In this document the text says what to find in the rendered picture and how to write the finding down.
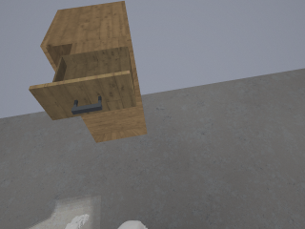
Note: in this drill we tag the cabinet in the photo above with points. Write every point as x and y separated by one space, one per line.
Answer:
95 28

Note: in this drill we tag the drawer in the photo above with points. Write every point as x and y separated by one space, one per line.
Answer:
85 76

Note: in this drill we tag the handle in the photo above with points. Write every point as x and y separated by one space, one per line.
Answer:
76 110

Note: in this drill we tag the left robot hand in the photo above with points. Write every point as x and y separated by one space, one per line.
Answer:
78 222

